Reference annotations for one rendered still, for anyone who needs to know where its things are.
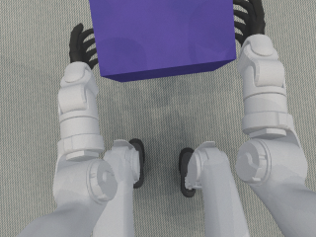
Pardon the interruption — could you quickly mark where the carton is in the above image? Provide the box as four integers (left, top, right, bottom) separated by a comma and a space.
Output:
89, 0, 237, 83

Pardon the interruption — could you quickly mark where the robot right thigh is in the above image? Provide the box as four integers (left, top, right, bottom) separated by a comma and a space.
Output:
191, 147, 251, 237

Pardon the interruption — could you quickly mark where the robot right hand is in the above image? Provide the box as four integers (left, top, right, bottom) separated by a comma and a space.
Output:
232, 0, 266, 47

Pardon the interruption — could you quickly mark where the robot left hand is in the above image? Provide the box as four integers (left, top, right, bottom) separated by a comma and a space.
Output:
69, 23, 99, 70

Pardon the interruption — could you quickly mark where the robot left forearm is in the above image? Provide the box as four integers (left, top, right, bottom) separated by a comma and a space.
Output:
52, 61, 105, 195

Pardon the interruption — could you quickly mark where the robot right shin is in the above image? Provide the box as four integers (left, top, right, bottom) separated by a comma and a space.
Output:
185, 141, 230, 190

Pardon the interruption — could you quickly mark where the robot left upper arm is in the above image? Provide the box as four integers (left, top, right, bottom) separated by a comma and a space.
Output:
16, 158, 118, 237

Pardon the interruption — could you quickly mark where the robot right forearm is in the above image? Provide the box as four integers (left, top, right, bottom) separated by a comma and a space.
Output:
236, 34, 308, 166

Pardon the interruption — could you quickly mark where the robot right upper arm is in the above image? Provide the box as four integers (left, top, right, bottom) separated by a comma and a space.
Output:
235, 138, 316, 237

